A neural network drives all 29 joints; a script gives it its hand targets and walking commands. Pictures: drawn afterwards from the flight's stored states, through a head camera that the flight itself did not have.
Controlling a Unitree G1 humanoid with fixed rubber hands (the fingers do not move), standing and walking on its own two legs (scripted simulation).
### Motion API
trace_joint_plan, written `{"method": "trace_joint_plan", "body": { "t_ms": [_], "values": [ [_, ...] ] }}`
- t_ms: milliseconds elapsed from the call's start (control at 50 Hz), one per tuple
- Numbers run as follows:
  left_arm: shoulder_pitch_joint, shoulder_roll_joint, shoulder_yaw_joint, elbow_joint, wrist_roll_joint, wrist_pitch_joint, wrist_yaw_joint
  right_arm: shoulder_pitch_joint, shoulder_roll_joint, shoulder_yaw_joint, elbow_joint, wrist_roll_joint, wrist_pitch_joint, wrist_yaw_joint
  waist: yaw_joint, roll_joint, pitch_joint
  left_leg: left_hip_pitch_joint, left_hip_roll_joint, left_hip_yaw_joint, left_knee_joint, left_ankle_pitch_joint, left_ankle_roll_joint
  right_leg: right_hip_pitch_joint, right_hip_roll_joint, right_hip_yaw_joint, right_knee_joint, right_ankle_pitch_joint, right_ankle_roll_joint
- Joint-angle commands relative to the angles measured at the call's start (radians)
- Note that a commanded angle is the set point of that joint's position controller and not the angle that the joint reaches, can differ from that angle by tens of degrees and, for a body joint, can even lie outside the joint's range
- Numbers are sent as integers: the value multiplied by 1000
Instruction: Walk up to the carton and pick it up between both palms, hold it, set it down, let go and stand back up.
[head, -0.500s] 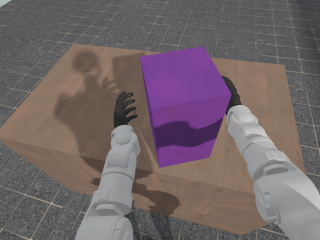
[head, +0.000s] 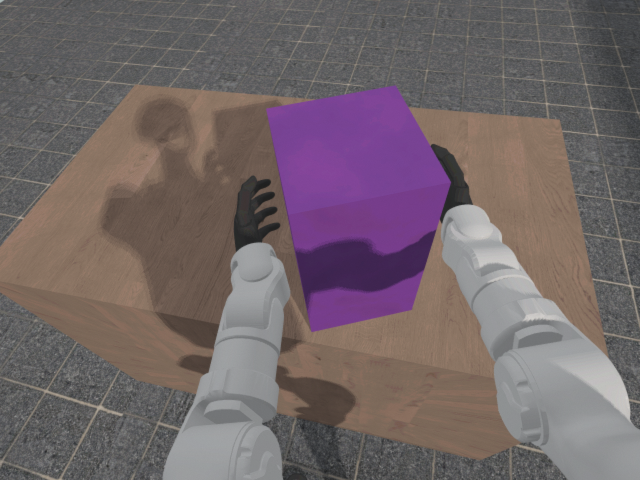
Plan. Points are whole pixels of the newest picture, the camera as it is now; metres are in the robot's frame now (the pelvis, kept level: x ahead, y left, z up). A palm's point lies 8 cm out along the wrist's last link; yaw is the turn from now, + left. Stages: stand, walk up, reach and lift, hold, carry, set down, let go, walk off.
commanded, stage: reach and lift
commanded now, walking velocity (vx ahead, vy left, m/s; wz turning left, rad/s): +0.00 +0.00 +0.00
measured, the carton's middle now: (348, 222) +0.45 +0.06 +0.04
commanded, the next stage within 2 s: none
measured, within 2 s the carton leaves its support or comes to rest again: leaves its support in 1.74 s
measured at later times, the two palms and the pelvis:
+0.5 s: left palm (242, 246) +0.37 +0.18 +0.08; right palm (445, 220) +0.44 -0.07 +0.08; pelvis +0.00 +0.00 +0.01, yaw +0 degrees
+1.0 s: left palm (243, 246) +0.37 +0.18 +0.08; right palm (446, 222) +0.44 -0.07 +0.08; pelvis +0.01 +0.00 +0.01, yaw +1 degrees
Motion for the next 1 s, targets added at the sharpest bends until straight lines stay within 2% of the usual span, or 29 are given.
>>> {"method": "trace_joint_plan", "body": {
  "t_ms": [0,60,80,160,200,220,260,280,300,380,460,620,820,900,980],
  "values": [
    [-422,-37,-79,-199,17,-59,-15,-488,3,-8,-195,-27,-53,1,17,-93,-687,349,-52,-4,53,232,33,247,-75,63,-26,352,124],
    [-438,-58,-72,-188,30,-63,-25,-493,38,-32,-179,-57,-51,5,8,-99,-670,351,-53,-4,51,230,35,243,-78,60,-33,347,125],
    [-442,-60,-60,-188,39,-65,-29,-500,46,-41,-189,-71,-55,8,15,-107,-679,350,-54,0,51,234,35,249,-79,58,-33,353,127],
    [-452,-118,-13,-176,108,-81,-59,-492,127,-97,-175,-155,-76,35,13,-103,-675,360,-57,8,33,247,36,276,-89,51,-36,386,133],
    [-462,-207,13,-154,171,-87,-98,-488,240,-141,-154,-240,-94,67,5,-98,-650,361,-58,16,7,238,42,299,-100,41,-45,401,137],
    [-461,-276,19,-150,210,-91,-126,-486,338,-153,-153,-299,-110,92,9,-97,-650,369,-59,26,-7,245,45,317,-103,33,-51,409,136],
    [-444,-462,-11,-104,293,-84,-203,-452,574,-172,-105,-434,-143,159,-10,-76,-626,384,-55,46,-39,244,46,349,-113,13,-60,455,126],
    [-403,-492,-8,-73,320,-79,-224,-433,617,-184,-89,-472,-164,182,-3,-61,-622,381,-53,53,-45,247,45,363,-118,9,-58,474,116],
    [-380,-489,1,-64,336,-78,-237,-406,636,-206,-71,-504,-179,192,-13,-70,-611,380,-51,58,-52,243,51,380,-121,7,-56,493,115],
    [-356,-468,38,-72,347,-85,-251,-384,626,-263,-39,-570,-230,204,-10,-84,-517,364,-43,72,-91,229,63,428,-138,5,-71,474,128],
    [-354,-459,23,-81,328,-83,-244,-391,602,-282,-28,-592,-252,204,-13,-91,-478,400,-36,78,-106,233,64,405,-135,-5,-103,394,126],
    [-332,-465,-10,-104,333,-56,-223,-360,594,-292,39,-578,-250,209,-28,-48,-475,493,-30,79,-88,279,60,312,-115,-35,-141,278,95],
    [-323,-481,-40,-117,322,-39,-218,-373,601,-258,29,-544,-252,207,-30,-35,-473,487,-31,68,-89,260,61,297,-120,-36,-142,268,96],
    [-321,-487,-46,-114,320,-37,-213,-379,600,-252,27,-537,-255,207,-29,-39,-476,507,-26,65,-82,278,62,280,-114,-41,-147,250,89],
    [-322,-486,-48,-102,314,-36,-216,-376,606,-230,29,-524,-254,201,-35,-50,-463,485,-29,64,-89,249,67,293,-122,-32,-143,280,100]
  ]
}}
